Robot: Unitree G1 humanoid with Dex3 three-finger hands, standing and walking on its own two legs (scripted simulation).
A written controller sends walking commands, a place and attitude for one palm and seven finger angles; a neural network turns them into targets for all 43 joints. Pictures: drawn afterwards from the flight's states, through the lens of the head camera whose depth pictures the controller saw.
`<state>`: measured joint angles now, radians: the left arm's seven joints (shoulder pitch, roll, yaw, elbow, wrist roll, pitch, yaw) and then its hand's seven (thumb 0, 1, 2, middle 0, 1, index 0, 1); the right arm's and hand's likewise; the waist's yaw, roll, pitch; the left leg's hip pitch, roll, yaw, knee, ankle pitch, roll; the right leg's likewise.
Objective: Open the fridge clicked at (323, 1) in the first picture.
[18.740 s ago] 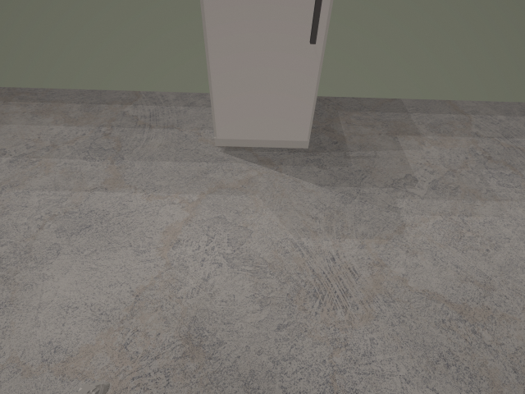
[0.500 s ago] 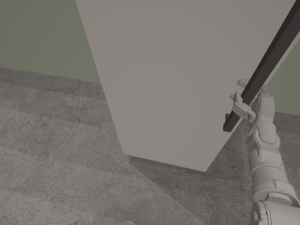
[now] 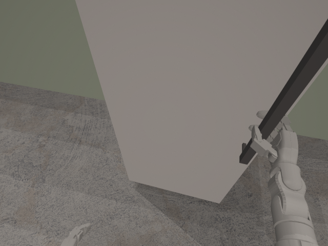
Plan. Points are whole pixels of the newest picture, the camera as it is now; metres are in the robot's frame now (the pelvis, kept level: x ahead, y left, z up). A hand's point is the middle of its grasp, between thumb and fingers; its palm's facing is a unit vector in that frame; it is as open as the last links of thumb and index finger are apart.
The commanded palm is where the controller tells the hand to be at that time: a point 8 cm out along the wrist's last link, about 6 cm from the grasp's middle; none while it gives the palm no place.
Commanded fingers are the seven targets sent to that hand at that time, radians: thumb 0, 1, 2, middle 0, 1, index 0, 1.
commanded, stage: walk backward, drawing the door open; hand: right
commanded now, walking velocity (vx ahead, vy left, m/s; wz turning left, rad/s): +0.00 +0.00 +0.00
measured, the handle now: (275, 105) +0.43 -0.20 +0.14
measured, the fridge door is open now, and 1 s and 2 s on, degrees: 2 30 78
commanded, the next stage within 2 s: stop walking and hold the door back in 1.94 s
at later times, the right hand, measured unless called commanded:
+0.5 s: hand (248, 173) +0.28 -0.14 +0.08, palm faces +0.18 +0.96 -0.20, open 6.4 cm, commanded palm +0.24 -0.18 +0.08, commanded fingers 0.00 -0.90 -0.90 0.45 1.40 0.45 1.40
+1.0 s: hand (211, 222) +0.18 -0.06 +0.08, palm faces +0.39 +0.90 -0.19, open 6.4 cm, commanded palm +0.13 -0.09 +0.08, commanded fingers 0.00 -0.90 -0.90 0.45 1.40 0.45 1.40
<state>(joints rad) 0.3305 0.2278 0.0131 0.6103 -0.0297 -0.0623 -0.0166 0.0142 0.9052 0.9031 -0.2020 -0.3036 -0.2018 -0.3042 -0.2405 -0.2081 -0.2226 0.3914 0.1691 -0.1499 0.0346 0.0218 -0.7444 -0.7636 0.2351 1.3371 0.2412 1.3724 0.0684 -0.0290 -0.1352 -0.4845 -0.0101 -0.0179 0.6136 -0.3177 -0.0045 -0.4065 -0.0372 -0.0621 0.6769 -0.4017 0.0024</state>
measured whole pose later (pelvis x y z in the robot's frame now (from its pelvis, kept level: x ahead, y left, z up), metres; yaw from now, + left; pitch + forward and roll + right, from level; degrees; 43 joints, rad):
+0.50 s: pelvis +0.03 +0.02 +0.02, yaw -6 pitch +4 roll -1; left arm 0.18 0.20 -0.05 0.51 0.00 0.01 0.07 0.01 0.90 0.90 -0.20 -0.30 -0.20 -0.30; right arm 0.22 -0.13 0.02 -0.06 0.03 -0.01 -0.09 -0.01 -0.61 -0.76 0.32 1.27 0.33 1.39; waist 0.01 -0.06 -0.06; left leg -0.22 0.05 0.10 0.49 -0.27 0.03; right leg -0.28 0.00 -0.03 0.70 -0.28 0.03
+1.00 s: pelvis -0.02 +0.13 +0.00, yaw -22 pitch -2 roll -3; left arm 0.24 0.21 -0.01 0.65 0.02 -0.06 0.10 0.02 0.90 0.90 -0.20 -0.30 -0.20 -0.30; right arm 0.23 -0.12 0.09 -0.10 -0.01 0.01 -0.09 -0.02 -0.63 -0.71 0.32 1.30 0.32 1.40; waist 0.03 -0.02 -0.02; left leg -0.35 0.02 0.22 0.55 -0.19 0.15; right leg -0.45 -0.03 -0.09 1.08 -0.52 0.03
